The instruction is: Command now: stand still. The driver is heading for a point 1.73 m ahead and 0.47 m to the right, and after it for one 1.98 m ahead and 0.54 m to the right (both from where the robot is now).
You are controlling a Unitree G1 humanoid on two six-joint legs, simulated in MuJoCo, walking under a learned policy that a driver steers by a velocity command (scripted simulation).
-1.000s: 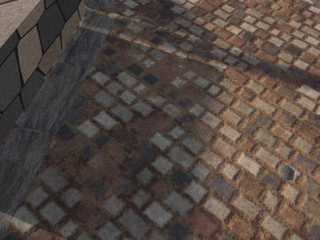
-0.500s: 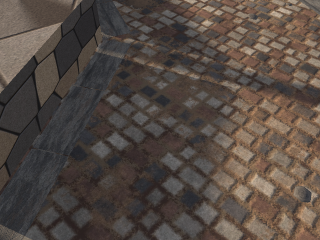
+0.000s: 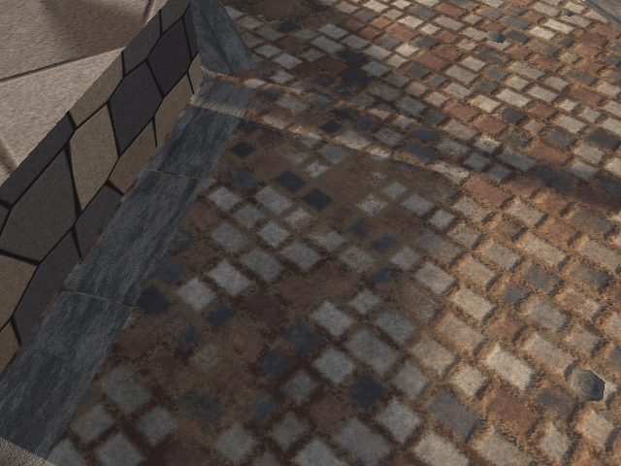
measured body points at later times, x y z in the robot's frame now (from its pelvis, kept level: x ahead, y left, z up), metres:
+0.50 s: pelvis +0.09 +0.06 +0.00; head +0.10 +0.08 +0.44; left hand +0.11 +0.34 -0.15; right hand +0.19 -0.22 -0.11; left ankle +0.11 +0.16 -0.74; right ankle -0.02 -0.08 -0.70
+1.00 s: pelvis +0.34 +0.01 -0.03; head +0.38 +0.00 +0.42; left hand +0.60 +0.20 -0.12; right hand +0.27 -0.26 -0.16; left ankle +0.15 +0.18 -0.66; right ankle +0.42 -0.08 -0.74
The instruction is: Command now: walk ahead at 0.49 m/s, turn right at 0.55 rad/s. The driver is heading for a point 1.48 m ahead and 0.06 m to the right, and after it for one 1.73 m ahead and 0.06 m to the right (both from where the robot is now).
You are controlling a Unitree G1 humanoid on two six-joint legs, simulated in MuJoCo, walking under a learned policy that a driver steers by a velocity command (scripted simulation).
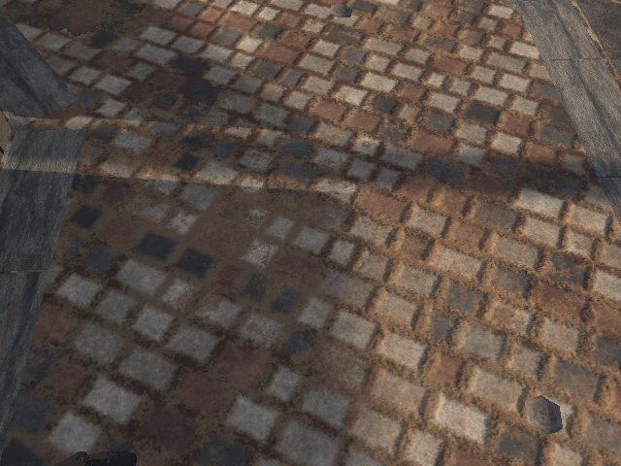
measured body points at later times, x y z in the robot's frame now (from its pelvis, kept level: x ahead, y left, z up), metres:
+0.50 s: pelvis +0.30 +0.03 +0.01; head +0.32 +0.03 +0.46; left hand +0.41 +0.30 -0.10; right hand +0.43 -0.26 -0.06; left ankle +0.41 +0.11 -0.71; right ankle +0.12 -0.06 -0.66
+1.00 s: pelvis +0.54 -0.08 +0.02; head +0.57 -0.10 +0.46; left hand +0.84 +0.07 -0.04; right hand +0.45 -0.35 -0.12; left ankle +0.43 +0.10 -0.66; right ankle +0.59 -0.20 -0.71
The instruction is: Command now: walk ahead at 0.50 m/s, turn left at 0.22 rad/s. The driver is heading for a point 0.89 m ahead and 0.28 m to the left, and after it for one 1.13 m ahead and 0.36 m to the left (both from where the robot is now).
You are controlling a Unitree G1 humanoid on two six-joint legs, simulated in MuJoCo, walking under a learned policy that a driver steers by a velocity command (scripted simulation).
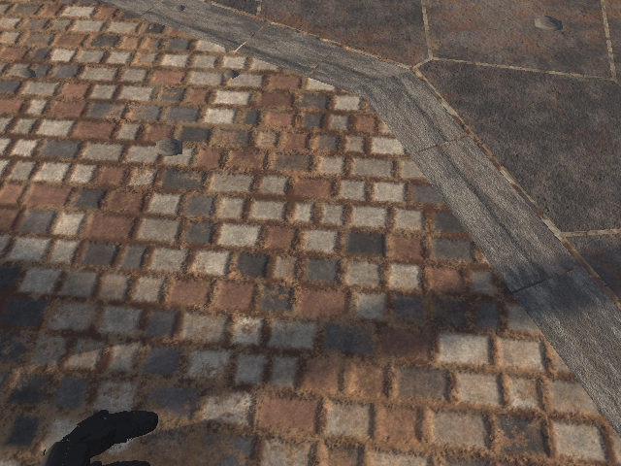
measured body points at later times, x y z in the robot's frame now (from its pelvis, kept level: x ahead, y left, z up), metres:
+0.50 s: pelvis +0.26 +0.05 -0.01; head +0.30 +0.06 +0.43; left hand +0.21 +0.34 -0.14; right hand +0.53 -0.14 -0.09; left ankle +0.35 +0.15 -0.73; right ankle +0.10 -0.11 -0.70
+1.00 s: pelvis +0.49 +0.09 +0.00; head +0.53 +0.11 +0.45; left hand +0.53 +0.42 -0.08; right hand +0.74 -0.10 -0.11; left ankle +0.35 +0.15 -0.67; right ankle +0.64 +0.06 -0.73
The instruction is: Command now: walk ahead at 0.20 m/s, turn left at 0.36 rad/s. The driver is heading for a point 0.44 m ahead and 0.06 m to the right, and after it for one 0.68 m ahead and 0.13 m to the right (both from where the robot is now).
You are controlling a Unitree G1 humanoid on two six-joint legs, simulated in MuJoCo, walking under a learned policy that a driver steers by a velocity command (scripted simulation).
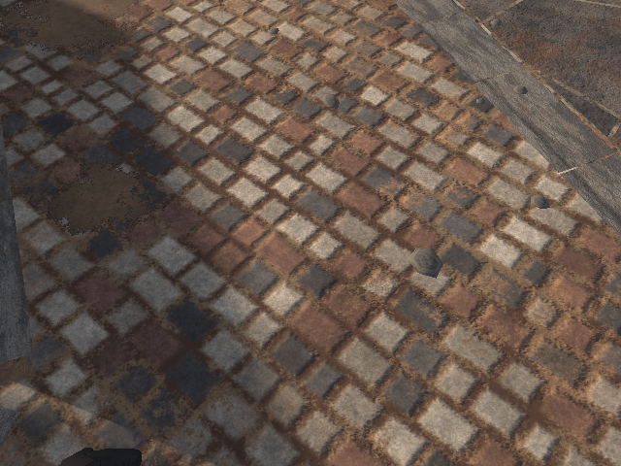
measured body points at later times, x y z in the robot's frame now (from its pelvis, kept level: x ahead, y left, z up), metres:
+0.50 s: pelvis +0.13 +0.02 +0.02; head +0.14 +0.05 +0.47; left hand +0.28 +0.29 -0.09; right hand +0.17 -0.26 -0.08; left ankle +0.06 +0.13 -0.72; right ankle +0.23 -0.13 -0.66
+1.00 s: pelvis +0.35 -0.05 +0.01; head +0.40 -0.07 +0.46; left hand +0.55 +0.20 -0.09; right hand +0.45 -0.35 -0.08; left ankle +0.46 +0.11 -0.66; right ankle +0.38 -0.13 -0.72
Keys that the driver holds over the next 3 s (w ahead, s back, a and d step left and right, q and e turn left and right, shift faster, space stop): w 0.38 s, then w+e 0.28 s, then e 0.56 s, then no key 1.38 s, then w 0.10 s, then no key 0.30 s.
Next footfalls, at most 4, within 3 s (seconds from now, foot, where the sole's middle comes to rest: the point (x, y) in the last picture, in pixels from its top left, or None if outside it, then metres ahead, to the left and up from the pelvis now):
0.30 left None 0.10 0.13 -0.76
0.74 right None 0.42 -0.13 -0.76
1.20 left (302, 417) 0.56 0.04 -0.76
1.54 right None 0.39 -0.16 -0.76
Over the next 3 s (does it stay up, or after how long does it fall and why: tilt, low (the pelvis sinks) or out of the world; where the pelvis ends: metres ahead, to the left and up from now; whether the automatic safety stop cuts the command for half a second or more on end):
stays up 0.50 -0.05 0.01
